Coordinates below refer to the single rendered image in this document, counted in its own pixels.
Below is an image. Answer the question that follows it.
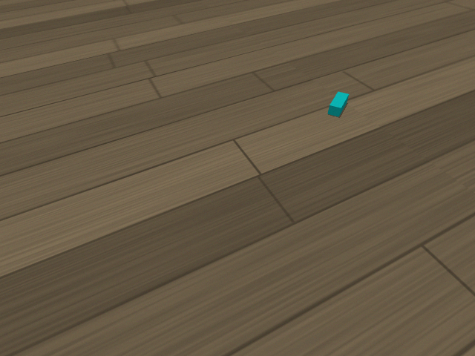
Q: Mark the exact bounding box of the carton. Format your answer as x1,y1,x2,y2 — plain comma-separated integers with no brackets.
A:
328,92,349,117

